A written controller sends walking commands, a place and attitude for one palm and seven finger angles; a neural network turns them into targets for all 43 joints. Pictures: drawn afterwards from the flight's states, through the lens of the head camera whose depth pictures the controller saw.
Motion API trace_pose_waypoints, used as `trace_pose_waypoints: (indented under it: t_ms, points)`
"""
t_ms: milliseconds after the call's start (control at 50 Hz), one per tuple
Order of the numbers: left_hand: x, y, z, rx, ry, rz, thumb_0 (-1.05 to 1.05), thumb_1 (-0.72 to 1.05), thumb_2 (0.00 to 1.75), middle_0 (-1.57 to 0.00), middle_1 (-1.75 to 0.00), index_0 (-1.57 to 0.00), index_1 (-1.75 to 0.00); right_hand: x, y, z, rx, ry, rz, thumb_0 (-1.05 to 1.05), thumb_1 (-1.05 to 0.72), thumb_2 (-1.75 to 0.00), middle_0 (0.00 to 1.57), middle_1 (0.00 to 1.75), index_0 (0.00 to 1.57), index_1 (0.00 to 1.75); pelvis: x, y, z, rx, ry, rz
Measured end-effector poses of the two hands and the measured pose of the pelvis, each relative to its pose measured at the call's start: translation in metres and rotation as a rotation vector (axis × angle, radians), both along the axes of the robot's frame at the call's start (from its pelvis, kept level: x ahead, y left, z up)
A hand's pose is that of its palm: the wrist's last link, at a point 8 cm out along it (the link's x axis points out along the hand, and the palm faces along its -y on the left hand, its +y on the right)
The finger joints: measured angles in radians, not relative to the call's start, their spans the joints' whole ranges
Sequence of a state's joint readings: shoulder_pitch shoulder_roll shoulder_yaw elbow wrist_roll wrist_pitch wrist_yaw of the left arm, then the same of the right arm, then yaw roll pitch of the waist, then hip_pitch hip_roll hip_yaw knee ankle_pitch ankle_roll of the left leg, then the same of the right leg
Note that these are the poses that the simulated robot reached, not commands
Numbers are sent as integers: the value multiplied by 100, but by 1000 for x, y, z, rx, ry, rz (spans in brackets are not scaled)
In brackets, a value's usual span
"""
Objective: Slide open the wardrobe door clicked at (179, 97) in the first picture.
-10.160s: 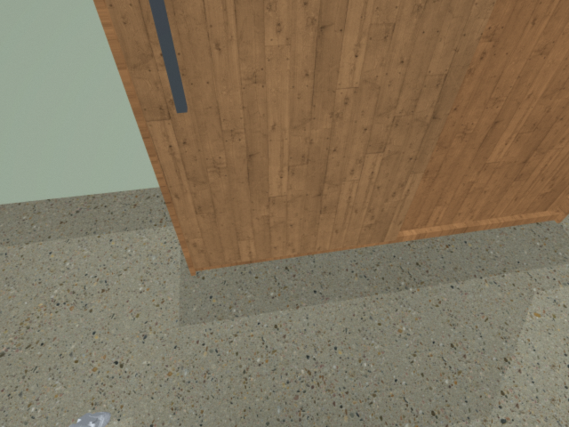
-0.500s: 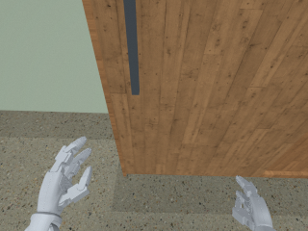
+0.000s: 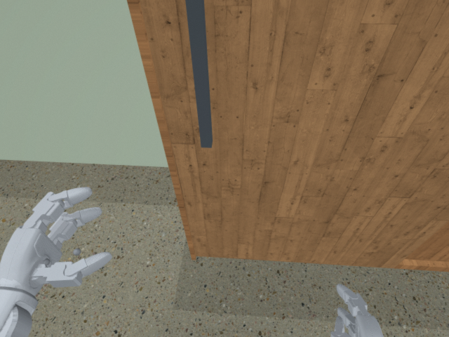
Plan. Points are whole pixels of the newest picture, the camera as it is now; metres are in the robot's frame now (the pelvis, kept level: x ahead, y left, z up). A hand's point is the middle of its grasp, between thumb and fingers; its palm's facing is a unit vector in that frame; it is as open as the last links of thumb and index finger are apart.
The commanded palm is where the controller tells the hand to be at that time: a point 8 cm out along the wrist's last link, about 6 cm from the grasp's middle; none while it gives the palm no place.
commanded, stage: raise the hand with hooked fingers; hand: left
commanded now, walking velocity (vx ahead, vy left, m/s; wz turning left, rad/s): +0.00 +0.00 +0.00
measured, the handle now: (203, 73) +0.53 +0.07 +0.21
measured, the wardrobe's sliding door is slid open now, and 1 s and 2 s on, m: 0.00 0.00 0.00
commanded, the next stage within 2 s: move the hooked fingers beside the handle in 1.26 s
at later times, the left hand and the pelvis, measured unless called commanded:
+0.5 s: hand (17, 199) +0.25 +0.29 +0.19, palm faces +0.07 -0.99 -0.09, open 13.8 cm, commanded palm +0.21 +0.33 +0.20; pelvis +0.00 +0.02 +0.02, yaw +1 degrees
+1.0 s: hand (12, 155) +0.28 +0.29 +0.24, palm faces +0.05 -0.99 -0.10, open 14.0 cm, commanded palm +0.24 +0.33 +0.25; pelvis +0.00 +0.01 +0.03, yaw +0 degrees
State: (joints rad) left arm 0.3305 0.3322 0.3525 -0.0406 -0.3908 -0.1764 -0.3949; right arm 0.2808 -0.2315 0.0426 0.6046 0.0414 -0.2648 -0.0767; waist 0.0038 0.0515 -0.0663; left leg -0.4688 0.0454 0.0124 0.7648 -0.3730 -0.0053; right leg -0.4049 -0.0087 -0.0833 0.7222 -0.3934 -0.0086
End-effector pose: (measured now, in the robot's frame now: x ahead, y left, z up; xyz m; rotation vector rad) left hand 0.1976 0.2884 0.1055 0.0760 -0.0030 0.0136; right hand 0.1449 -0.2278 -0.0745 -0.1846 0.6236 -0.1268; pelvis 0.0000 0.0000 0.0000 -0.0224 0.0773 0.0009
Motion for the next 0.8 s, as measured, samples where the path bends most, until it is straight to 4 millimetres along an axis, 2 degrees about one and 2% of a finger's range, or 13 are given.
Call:
trace_pose_waypoints:
  t_ms: [80, 180, 420, 600, 800]
  points:
    - [2, 6, 13, -1, -34, 9, 0, 2, 52, -26, -87, -26, -86, -3, -7, 7, -32, -6, -8, 1, -90, -90, 21, 30, 21, 30, 2, 6, 4, 1, -14, -3]
    - [6, 15, 23, 3, -38, 13, 0, -10, 47, -27, -94, -27, -94, 5, -7, 19, -65, -40, -2, 1, -90, -90, 21, 30, 21, 30, 1, 12, 9, 0, -42, 1]
    - [21, 46, 73, 11, -102, 50, -1, -37, 35, -29, -112, -29, -112, 42, 30, 46, -24, -151, 84, 1, -90, -90, 21, 30, 21, 30, -1, 18, 19, 1, -106, 11]
    - [31, 57, 108, 29, -109, 55, -1, -48, 31, -30, -119, -30, -119, 46, 47, 45, 14, -127, 127, 1, -90, -90, 21, 30, 21, 30, -3, 18, 24, 4, -126, 17]
    - [50, 64, 144, 46, -118, 60, -2, -50, 30, -30, -120, -30, -120, 38, 31, 39, 10, -74, 105, 1, -90, -90, 21, 30, 21, 30, -3, 12, 26, 9, -131, 19]
